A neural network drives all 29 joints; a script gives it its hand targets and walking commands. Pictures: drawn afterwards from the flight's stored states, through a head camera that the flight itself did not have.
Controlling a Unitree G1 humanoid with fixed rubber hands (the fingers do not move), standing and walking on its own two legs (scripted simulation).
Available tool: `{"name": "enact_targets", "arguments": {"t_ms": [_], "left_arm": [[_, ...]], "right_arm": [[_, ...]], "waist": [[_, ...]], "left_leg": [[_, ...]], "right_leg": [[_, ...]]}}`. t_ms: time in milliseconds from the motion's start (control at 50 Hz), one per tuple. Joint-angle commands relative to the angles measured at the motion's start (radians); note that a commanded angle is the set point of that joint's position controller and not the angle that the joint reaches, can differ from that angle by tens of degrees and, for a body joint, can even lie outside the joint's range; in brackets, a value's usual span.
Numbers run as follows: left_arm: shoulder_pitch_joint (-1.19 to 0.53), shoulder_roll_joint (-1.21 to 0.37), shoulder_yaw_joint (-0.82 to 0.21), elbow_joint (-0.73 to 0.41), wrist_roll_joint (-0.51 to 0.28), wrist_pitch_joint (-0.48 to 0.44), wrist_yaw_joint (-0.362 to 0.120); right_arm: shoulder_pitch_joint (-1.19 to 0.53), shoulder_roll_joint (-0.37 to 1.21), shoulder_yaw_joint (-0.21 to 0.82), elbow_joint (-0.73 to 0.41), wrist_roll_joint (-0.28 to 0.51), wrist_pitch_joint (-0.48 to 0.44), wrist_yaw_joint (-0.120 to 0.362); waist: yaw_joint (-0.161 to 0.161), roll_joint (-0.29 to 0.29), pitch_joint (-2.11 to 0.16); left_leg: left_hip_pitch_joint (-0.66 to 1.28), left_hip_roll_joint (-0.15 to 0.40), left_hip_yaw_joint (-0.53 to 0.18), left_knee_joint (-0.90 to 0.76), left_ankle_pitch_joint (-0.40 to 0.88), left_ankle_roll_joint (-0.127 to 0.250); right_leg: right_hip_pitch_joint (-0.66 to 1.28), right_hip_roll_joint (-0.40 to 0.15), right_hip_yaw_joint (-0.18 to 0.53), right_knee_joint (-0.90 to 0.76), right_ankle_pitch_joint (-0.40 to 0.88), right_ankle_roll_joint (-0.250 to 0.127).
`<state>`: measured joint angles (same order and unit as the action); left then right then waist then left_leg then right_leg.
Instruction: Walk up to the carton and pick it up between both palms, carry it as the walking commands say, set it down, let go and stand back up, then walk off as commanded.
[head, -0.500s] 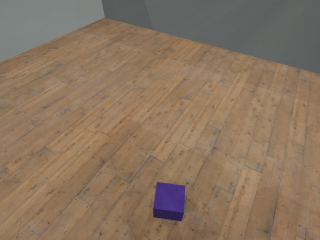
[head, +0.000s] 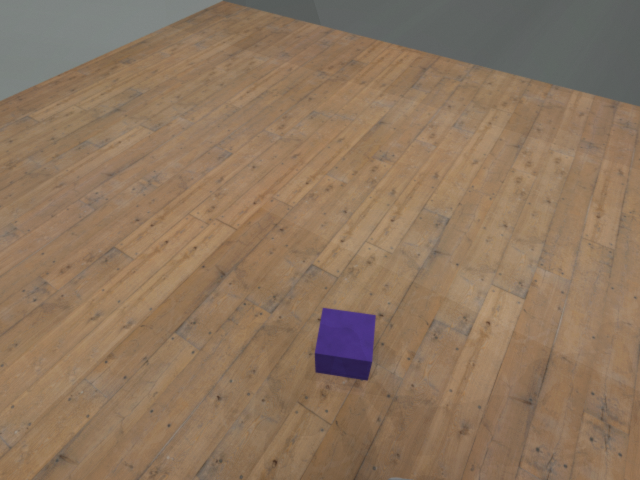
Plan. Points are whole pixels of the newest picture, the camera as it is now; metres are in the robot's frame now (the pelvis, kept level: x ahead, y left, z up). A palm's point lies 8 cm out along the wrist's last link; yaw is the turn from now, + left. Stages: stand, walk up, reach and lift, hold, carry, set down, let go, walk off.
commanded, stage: walk off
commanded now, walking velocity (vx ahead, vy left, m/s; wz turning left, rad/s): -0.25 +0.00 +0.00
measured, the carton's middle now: (345, 344) +0.61 -0.04 -0.69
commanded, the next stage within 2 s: stand in 0.24 s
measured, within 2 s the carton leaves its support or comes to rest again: neither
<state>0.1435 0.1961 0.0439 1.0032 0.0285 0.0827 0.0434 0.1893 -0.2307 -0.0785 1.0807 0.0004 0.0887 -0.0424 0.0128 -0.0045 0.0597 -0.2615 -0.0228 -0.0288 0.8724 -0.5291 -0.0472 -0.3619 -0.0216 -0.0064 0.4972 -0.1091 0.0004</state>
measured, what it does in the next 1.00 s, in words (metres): walks backwards: left foot, then right foot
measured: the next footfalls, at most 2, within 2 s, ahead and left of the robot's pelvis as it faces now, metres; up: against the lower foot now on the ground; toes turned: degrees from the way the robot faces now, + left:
left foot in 0.06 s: -0.05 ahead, +0.12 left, +0.00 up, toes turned +0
right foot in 0.50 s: -0.17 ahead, -0.09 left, +0.00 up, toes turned -2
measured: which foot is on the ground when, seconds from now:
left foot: up 0.00-0.04, down 0.06-0.50, up 0.52-0.70, down 0.72-1.00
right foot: down 0.00-0.06, up 0.08-0.48, down 0.50-1.00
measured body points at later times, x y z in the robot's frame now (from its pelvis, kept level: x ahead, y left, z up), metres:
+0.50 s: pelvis -0.13 +0.03 +0.01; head -0.11 +0.02 +0.45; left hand -0.10 +0.28 -0.15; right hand -0.11 -0.20 -0.15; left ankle -0.09 +0.12 -0.73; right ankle -0.22 -0.09 -0.73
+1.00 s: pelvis -0.18 +0.05 +0.01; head -0.18 +0.06 +0.46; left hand -0.17 +0.27 -0.15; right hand -0.20 -0.16 -0.15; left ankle -0.16 +0.16 -0.73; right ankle -0.21 -0.09 -0.73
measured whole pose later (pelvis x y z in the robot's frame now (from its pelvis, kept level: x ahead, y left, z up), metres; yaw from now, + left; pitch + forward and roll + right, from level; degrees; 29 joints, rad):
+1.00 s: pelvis -0.18 +0.05 +0.01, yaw -2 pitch -3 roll +0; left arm 0.26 0.14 0.05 1.13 0.02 0.02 0.04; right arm 0.28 -0.10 -0.05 1.15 -0.02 0.01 -0.04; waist 0.00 -0.03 0.05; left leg -0.16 -0.02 0.04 0.40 -0.19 0.02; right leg -0.09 -0.05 0.02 0.41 -0.27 0.04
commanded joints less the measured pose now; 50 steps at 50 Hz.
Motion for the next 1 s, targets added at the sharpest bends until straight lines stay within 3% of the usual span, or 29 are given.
{"name": "enact_targets", "arguments": {"t_ms": [0,20,40,60,80,100,120,140,180,220,280,340,360,400,440,460,480,500,520,560,600,640,680,700,720,740,800,880,980], "left_arm": [[0.109,0.222,0.070,-0.008,-0.004,0.005,0.010],[0.108,0.227,0.078,-0.010,-0.008,0.012,0.010],[0.133,0.199,0.079,-0.015,-0.014,0.013,0.006],[0.107,0.123,0.075,-0.057,-0.022,0.005,0.007],[-0.066,0.143,0.078,-0.079,0.002,0.003,0.019],[-0.061,0.116,0.076,-0.073,-0.005,0.001,0.008],[-0.016,0.095,0.074,-0.052,-0.013,-0.003,-0.002],[0.031,0.103,0.083,-0.027,-0.009,-0.006,-0.003],[0.083,0.125,0.092,0.001,0.006,-0.009,0.002],[0.043,0.102,0.086,-0.011,-0.002,-0.009,0.005],[-0.001,0.084,0.071,-0.034,-0.012,-0.008,0.009],[0.012,0.068,0.058,-0.026,-0.031,-0.004,0.014],[0.040,0.067,0.061,-0.015,-0.037,-0.005,0.018],[0.118,0.056,0.059,0.024,-0.039,-0.010,0.021],[0.204,0.051,0.056,0.059,-0.028,-0.026,0.022],[0.197,0.075,0.049,0.063,-0.010,-0.037,0.023],[0.186,0.078,0.038,0.059,-0.005,-0.044,0.019],[0.099,0.080,0.028,0.038,-0.010,-0.053,0.013],[0.058,0.065,0.028,0.027,-0.001,-0.067,0.010],[0.024,0.059,0.017,0.015,-0.001,-0.083,0.012],[0.040,0.069,0.017,0.017,-0.001,-0.085,0.016],[0.057,0.067,0.019,0.022,0.002,-0.086,0.012],[0.099,0.055,0.021,0.043,0.000,-0.085,0.010],[0.113,0.044,0.020,0.044,-0.007,-0.085,0.009],[0.153,0.024,0.022,0.047,-0.016,-0.086,0.003],[0.166,0.009,0.019,0.059,-0.022,-0.082,0.005],[0.151,0.012,0.022,0.076,-0.014,-0.078,0.004],[0.185,-0.007,0.018,0.096,-0.013,-0.071,0.004],[0.189,-0.003,0.018,0.103,-0.006,-0.077,0.007]], "right_arm": [[0.123,-0.069,-0.025,-0.009,0.014,-0.011,-0.012],[0.202,-0.050,-0.025,0.017,0.010,-0.016,-0.012],[0.225,-0.077,-0.024,0.020,-0.006,-0.026,-0.014],[0.143,-0.233,-0.055,-0.036,-0.020,-0.029,-0.018],[0.088,-0.202,-0.043,-0.064,-0.038,-0.036,-0.017],[0.034,-0.133,-0.023,-0.075,-0.039,-0.042,-0.022],[-0.063,-0.134,-0.018,-0.104,-0.038,-0.044,-0.026],[-0.124,-0.151,-0.020,-0.130,-0.035,-0.045,-0.028],[-0.099,-0.133,-0.017,-0.139,-0.023,-0.053,-0.024],[-0.010,-0.116,-0.016,-0.106,-0.020,-0.064,-0.023],[0.094,-0.084,-0.007,-0.057,-0.020,-0.072,-0.030],[0.137,-0.107,-0.012,-0.030,-0.031,-0.064,-0.021],[0.133,-0.108,-0.014,-0.025,-0.033,-0.061,-0.017],[0.128,-0.121,-0.022,-0.026,-0.033,-0.053,-0.012],[0.138,-0.114,-0.025,-0.021,-0.021,-0.046,-0.008],[0.165,-0.070,-0.022,-0.021,-0.016,-0.050,0.000],[0.189,-0.033,-0.015,-0.024,-0.017,-0.057,0.010],[0.077,-0.029,-0.024,-0.039,-0.024,-0.059,0.005],[0.045,0.001,-0.010,-0.043,-0.027,-0.057,0.005],[0.079,0.019,-0.005,-0.024,-0.028,-0.051,0.010],[0.103,0.018,-0.006,-0.012,-0.030,-0.055,0.009],[0.077,0.022,0.000,-0.020,-0.025,-0.065,0.002],[0.115,0.037,0.006,0.004,-0.029,-0.071,-0.006],[0.152,0.030,0.008,0.025,-0.030,-0.074,-0.009],[0.139,-0.008,0.005,0.034,-0.027,-0.082,-0.008],[0.141,-0.009,0.005,0.038,-0.017,-0.088,0.000],[0.148,0.003,0.010,0.044,-0.027,-0.091,-0.004],[0.147,0.000,0.008,0.046,-0.027,-0.089,-0.005],[0.136,0.009,0.004,0.040,-0.023,-0.087,-0.002]], "waist": [[0.027,-0.211,-0.084],[-0.004,-0.159,-0.079],[-0.001,0.017,-0.045],[0.003,0.373,-0.036],[-0.072,0.267,0.048],[-0.019,0.151,0.039],[0.039,0.113,0.055],[0.065,0.126,0.028],[0.050,0.129,-0.017],[-0.001,0.163,-0.041],[-0.055,0.211,-0.070],[-0.073,0.216,-0.070],[-0.069,0.229,-0.069],[-0.045,0.187,-0.065],[-0.006,0.112,-0.057],[-0.036,-0.037,-0.072],[-0.055,-0.185,-0.106],[-0.025,-0.160,0.027],[-0.021,-0.177,0.045],[-0.038,-0.174,0.069],[-0.041,-0.184,0.068],[-0.027,-0.149,0.059],[-0.032,-0.103,0.039],[-0.036,-0.052,0.025],[0.005,0.008,0.015],[0.002,0.070,0.004],[-0.012,0.082,0.018],[-0.001,0.064,0.038],[-0.015,0.023,0.038]], "left_leg": [[0.027,0.000,0.065,-0.379,0.073,0.038],[0.102,0.019,0.056,-0.543,0.171,0.061],[0.118,0.124,-0.084,-0.689,0.170,0.084],[0.080,0.427,-0.443,-0.715,0.247,0.196],[-0.168,0.464,-0.385,-0.668,0.465,0.262],[-0.207,0.381,-0.278,-0.633,0.518,0.244],[-0.207,0.307,-0.187,-0.588,0.571,0.203],[-0.154,0.277,-0.148,-0.564,0.643,0.189],[-0.045,0.262,-0.133,-0.529,0.739,0.201],[0.124,0.263,-0.146,-0.513,0.773,0.216],[0.252,0.270,-0.205,-0.534,0.659,0.214],[0.197,0.293,-0.250,-0.565,0.598,0.219],[0.192,0.292,-0.248,-0.568,0.603,0.220],[0.150,0.293,-0.252,-0.566,0.574,0.203],[0.022,0.245,-0.205,-0.572,0.371,0.124],[-0.084,0.200,-0.159,-0.531,0.274,0.086],[-0.146,0.114,-0.044,-0.404,0.184,0.056],[-0.099,0.059,0.013,-0.283,0.109,0.033],[-0.024,0.060,-0.014,-0.185,0.106,0.037],[-0.035,0.035,-0.016,-0.099,0.143,0.033],[-0.063,0.051,-0.011,-0.101,0.122,0.032],[-0.067,0.087,-0.002,-0.247,0.125,0.033],[0.030,0.092,0.011,-0.462,0.287,0.029],[0.111,0.107,-0.003,-0.548,0.449,0.025],[0.133,0.130,-0.053,-0.502,0.631,0.026],[0.114,0.137,-0.075,-0.495,0.624,0.043],[0.109,0.144,-0.080,-0.541,0.560,0.056],[0.053,0.128,-0.086,-0.609,0.338,0.065],[0.063,0.121,-0.083,-0.615,0.301,0.071]], "right_leg": [[0.207,-0.216,0.294,-0.251,-0.124,-0.102],[0.154,-0.192,0.262,-0.222,-0.172,-0.070],[0.065,-0.111,0.163,-0.060,-0.210,-0.010],[-0.152,0.092,-0.011,0.299,-0.429,0.071],[-0.153,0.099,0.133,0.541,-0.519,0.046],[-0.087,0.109,0.203,0.684,-0.449,0.018],[-0.097,0.129,0.189,0.772,-0.386,0.007],[-0.107,0.128,0.163,0.832,-0.350,0.017],[-0.129,0.134,0.138,0.875,-0.342,0.046],[-0.192,0.106,0.115,0.763,-0.337,0.077],[-0.163,0.054,0.073,0.520,-0.348,0.095],[0.007,0.033,0.018,0.265,-0.428,0.082],[0.046,0.038,0.007,0.185,-0.428,0.074],[0.130,0.038,-0.014,0.023,-0.344,0.047],[0.309,0.003,0.000,-0.247,-0.100,0.020],[0.395,-0.093,0.125,-0.262,-0.136,0.006],[0.431,-0.245,0.289,-0.282,-0.156,-0.027],[0.172,-0.306,0.261,-0.290,-0.140,-0.096],[0.041,-0.284,0.249,-0.313,-0.172,-0.118],[0.051,-0.191,0.167,-0.299,-0.098,-0.098],[0.125,-0.188,0.160,-0.260,0.062,-0.118],[0.214,-0.197,0.160,-0.202,0.198,-0.125],[0.227,-0.181,0.148,-0.146,0.219,-0.097],[0.207,-0.163,0.136,-0.115,0.205,-0.072],[0.191,-0.086,0.101,-0.128,0.100,-0.028],[0.209,-0.060,0.072,-0.149,-0.013,-0.011],[0.220,-0.057,0.065,-0.148,-0.074,-0.008],[0.239,-0.057,0.061,-0.146,-0.097,-0.002],[0.192,-0.055,0.064,-0.157,-0.130,-0.001]]}}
